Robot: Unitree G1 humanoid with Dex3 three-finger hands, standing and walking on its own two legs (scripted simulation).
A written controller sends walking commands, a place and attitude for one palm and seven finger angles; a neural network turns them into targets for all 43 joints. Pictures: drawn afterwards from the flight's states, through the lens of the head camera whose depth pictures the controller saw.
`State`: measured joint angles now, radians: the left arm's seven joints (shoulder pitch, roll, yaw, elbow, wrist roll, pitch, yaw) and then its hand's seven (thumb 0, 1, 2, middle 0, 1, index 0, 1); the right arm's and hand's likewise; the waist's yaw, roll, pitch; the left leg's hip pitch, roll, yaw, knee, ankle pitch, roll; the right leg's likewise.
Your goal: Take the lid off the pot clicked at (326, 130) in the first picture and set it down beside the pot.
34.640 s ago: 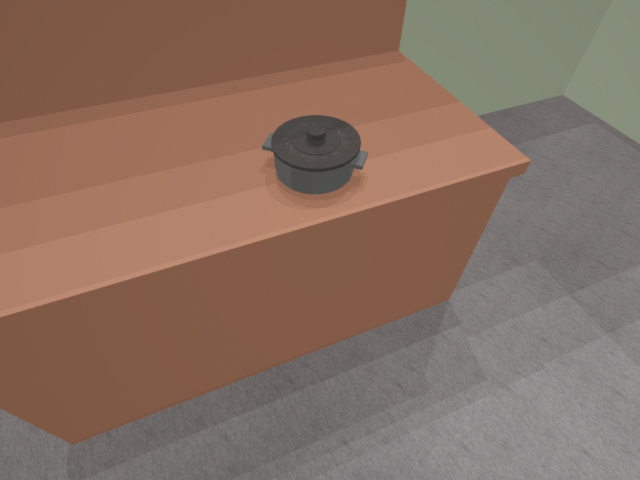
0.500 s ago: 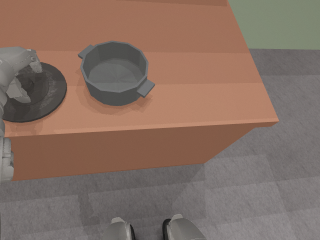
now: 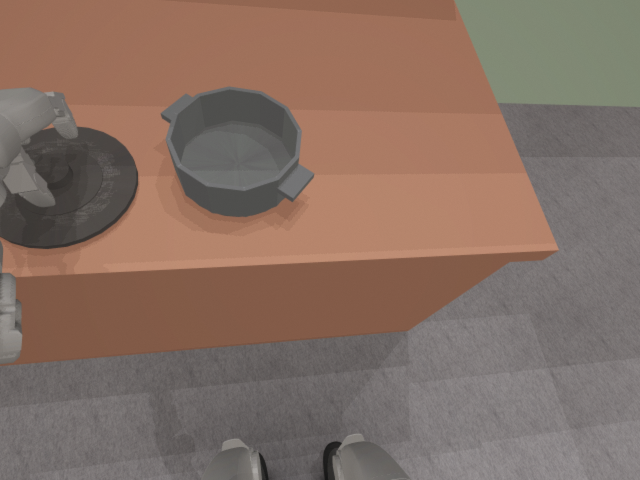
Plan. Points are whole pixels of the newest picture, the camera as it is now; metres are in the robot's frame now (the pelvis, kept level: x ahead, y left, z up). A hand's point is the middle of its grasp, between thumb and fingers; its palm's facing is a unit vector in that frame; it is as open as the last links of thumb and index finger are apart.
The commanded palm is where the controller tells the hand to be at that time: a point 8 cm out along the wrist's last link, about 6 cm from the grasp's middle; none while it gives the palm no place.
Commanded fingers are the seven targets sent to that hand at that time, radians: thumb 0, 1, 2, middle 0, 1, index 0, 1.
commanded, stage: raise the empty hand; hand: left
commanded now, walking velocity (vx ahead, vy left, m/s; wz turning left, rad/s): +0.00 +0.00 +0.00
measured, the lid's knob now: (53, 173) +0.52 +0.30 -0.02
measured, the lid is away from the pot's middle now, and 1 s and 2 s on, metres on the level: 0.24 0.24 0.24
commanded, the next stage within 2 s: draw the hand back to the body in 1.08 s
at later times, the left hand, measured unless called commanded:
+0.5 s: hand (9, 121) +0.51 +0.29 +0.09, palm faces -0.44 -0.11 -0.89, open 10.9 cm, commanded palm +0.54 +0.28 +0.15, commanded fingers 0.00 0.09 0.43 -0.28 -0.98 -0.28 -0.98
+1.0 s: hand out of the picture +0.51 +0.29 +0.14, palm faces -0.41 -0.11 -0.90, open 10.9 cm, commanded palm +0.54 +0.28 +0.20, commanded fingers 0.00 0.09 0.43 -0.28 -0.98 -0.28 -0.98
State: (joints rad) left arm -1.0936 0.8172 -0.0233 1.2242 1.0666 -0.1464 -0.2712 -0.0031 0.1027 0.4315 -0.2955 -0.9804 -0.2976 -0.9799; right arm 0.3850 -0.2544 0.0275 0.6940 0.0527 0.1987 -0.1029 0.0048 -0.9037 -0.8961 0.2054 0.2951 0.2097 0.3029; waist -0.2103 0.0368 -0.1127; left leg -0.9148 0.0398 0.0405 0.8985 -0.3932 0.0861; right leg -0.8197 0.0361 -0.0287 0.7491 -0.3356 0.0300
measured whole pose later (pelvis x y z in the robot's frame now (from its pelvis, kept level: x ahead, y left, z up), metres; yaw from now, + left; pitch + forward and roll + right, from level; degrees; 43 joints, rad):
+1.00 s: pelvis +0.02 +0.00 +0.03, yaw +1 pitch +17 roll -4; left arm -1.17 0.79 -0.08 1.21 1.02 -0.11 -0.37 0.00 0.10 0.43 -0.30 -0.98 -0.30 -0.98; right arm 0.39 -0.27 0.01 0.72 0.07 0.15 -0.10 0.01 -0.90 -0.90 0.20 0.29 0.21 0.30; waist -0.17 0.04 -0.10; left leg -0.65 0.01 0.06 0.68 -0.32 0.08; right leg -0.57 0.01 -0.01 0.54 -0.27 0.03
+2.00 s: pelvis +0.04 -0.03 +0.05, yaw +3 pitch +4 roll -1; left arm -0.54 0.44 0.26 0.61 0.01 -0.08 0.05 0.00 0.17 0.47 -0.28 -0.92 -0.28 -0.92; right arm 0.27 -0.24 0.03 0.63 0.05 0.03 -0.05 0.01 -0.90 -0.90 0.20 0.29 0.21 0.30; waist -0.05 0.02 -0.01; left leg -0.25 0.00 0.05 0.47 -0.28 0.04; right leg -0.19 0.01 -0.01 0.38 -0.25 0.00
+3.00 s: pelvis +0.02 -0.06 +0.05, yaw +4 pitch -4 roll +0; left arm 0.24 0.33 0.28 -0.18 -0.09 -0.10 0.09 0.01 0.89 0.89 -0.20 -0.31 -0.21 -0.31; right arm 0.16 -0.24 0.02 0.65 0.03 -0.08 -0.06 0.02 -0.91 -0.90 0.20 0.29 0.21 0.30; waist 0.03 0.08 0.03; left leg -0.10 0.03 0.02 0.40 -0.23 -0.01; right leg -0.05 0.04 -0.04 0.35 -0.24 -0.04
